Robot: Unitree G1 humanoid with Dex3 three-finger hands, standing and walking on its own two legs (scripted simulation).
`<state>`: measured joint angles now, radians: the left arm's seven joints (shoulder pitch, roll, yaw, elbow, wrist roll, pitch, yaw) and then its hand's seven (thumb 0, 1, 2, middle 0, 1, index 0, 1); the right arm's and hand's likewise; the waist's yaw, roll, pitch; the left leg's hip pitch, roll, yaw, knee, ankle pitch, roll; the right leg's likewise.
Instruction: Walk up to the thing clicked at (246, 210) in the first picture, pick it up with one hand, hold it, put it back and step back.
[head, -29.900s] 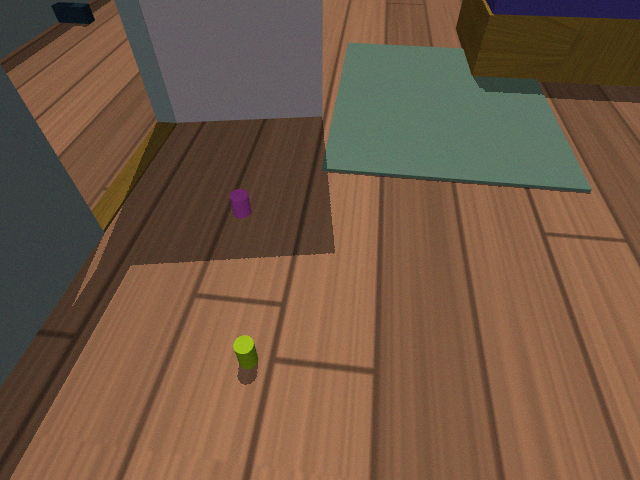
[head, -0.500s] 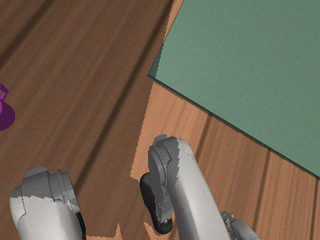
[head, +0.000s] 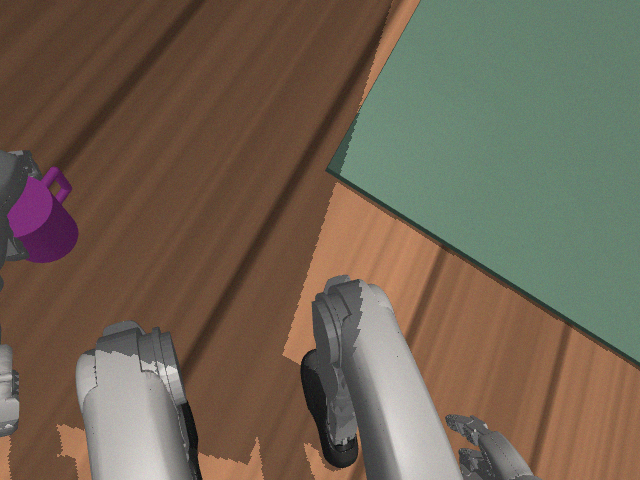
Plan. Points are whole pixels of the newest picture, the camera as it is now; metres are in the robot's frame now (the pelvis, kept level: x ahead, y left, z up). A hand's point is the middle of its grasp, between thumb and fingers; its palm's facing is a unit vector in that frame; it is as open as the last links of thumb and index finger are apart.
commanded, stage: lift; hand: left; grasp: from above
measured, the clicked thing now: (38, 211) +0.49 +0.28 -0.22
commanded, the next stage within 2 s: hold in 1.70 s
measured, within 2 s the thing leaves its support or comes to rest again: neither
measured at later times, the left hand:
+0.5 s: hand out of the picture +0.43 +0.30 -0.07, palm faces -0.49 -0.11 -0.87, open 10.7 cm
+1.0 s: hand out of the picture +0.35 +0.29 +0.14, palm faces -0.47 -0.14 -0.87, open 10.7 cm
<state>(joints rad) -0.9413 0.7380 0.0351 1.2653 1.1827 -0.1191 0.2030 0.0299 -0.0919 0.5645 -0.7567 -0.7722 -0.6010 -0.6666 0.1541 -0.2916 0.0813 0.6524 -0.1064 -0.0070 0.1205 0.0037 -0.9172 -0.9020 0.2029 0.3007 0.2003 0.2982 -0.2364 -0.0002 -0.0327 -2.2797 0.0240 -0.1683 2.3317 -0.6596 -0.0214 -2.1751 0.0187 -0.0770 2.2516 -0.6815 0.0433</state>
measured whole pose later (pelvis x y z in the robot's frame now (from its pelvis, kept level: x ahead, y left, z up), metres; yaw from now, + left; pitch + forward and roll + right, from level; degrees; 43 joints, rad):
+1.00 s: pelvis +0.02 +0.01 +0.23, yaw +6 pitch +25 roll -4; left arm -0.35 0.51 -0.11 0.66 0.97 0.04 0.05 -0.01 -0.07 0.58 -0.78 -0.74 -0.60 -0.60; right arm 0.17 -0.25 -0.01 0.66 0.02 0.06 -0.02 0.01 -0.91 -0.90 0.20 0.30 0.20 0.30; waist -0.10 0.05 -0.16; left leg -1.44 0.05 -0.05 1.57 -0.58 0.00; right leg -1.38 -0.01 -0.02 1.52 -0.59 0.04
